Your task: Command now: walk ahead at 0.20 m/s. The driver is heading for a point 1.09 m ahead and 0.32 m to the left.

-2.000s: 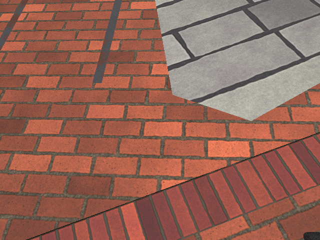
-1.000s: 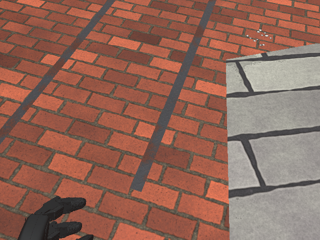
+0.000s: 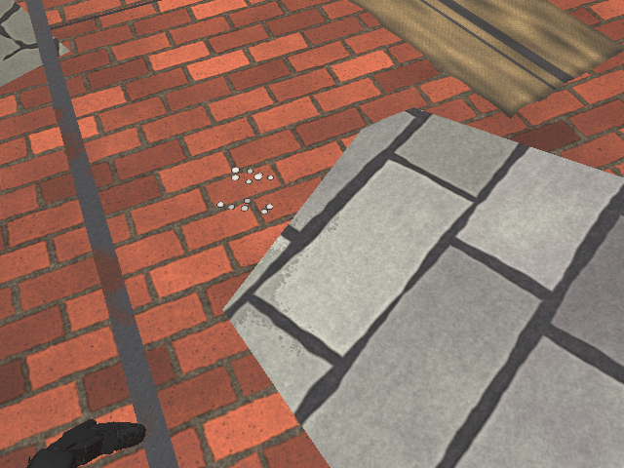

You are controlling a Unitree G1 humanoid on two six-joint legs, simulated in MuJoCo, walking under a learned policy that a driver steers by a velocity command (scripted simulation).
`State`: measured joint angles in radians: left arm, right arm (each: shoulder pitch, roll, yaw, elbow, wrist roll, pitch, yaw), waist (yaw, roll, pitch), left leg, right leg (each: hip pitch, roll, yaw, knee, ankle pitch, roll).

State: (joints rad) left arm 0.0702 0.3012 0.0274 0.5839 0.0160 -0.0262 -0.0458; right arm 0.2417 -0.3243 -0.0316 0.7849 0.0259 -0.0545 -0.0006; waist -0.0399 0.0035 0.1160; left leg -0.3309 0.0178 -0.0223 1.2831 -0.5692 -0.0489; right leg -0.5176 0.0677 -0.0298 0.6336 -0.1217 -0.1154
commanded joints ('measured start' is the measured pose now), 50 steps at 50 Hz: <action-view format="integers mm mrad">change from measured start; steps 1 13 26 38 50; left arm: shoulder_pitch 71 6 -137 -226 485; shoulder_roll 83 116 127 60 298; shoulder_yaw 19 61 100 44 108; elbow -19 72 50 58 190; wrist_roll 9 10 -26 -46 -61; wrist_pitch -23 17 -44 -89 -57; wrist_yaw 8 84 40 1 -7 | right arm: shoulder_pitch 78 -29 94 229 191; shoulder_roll -133 -73 -173 -153 19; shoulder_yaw -26 -47 -91 -69 -1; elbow -33 -115 -141 -108 -171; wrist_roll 8 -8 9 -4 -57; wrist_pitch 44 103 17 -15 -49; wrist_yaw -25 -19 -7 -21 -16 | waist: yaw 32 47 -3 -94 158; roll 2 -92 133 168 -353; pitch -255 -182 -111 -17 -420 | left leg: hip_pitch -158 -152 303 334 -395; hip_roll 92 117 258 232 -51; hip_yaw -84 21 -545 -289 31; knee -26 -358 -1114 -1138 84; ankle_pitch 80 278 -146 175 202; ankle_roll -17 -43 287 256 27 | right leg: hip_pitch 294 296 -330 -236 972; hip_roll -341 -372 -106 -120 -271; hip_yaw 356 30 136 39 625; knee -279 -401 335 -52 -143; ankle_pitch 333 33 -213 94 -593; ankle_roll -180 -144 96 145 -245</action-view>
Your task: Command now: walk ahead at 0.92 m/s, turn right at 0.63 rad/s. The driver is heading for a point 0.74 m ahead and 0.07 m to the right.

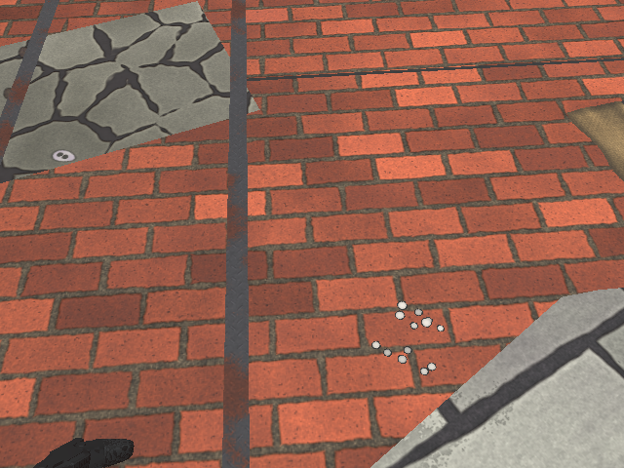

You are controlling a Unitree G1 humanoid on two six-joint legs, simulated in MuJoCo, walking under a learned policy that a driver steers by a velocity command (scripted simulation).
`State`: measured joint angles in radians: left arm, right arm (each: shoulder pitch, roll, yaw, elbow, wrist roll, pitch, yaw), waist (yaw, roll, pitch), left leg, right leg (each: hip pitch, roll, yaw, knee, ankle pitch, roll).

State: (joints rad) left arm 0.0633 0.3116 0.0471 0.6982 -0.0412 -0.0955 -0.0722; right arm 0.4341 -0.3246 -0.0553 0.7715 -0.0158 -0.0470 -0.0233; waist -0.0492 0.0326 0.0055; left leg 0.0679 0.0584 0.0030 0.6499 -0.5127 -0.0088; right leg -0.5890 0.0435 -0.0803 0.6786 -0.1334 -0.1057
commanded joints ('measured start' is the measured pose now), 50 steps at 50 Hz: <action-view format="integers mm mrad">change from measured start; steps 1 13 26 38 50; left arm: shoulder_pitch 490 364 119 -21 4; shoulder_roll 214 99 58 70 42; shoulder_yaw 70 39 -18 -8 -10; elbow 54 29 -23 -74 26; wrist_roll -2 6 23 67 77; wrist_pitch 6 7 -24 -27 21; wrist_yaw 22 84 59 38 34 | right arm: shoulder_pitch -89 -515 40 -23 -11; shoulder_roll -67 9 -74 -122 -18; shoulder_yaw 21 33 -36 -50 -5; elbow -173 -300 -107 -31 -23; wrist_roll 20 -9 11 43 9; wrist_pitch -99 -122 -73 -53 54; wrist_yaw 17 41 43 13 -27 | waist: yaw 215 114 -98 49 -2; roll -290 -75 -36 38 -130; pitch -358 130 -72 14 -148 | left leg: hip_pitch -920 -514 153 -333 -401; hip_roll -110 -81 171 38 2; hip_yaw -147 -20 -665 -210 -91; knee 809 -30 -368 -373 283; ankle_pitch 64 670 113 678 58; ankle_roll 20 -50 277 123 -75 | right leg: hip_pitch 1096 146 -197 395 338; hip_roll -312 -35 -41 -14 -234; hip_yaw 1008 430 226 146 347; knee -413 -538 720 -165 -334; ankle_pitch -758 20 -279 365 607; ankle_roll -259 -136 7 78 -127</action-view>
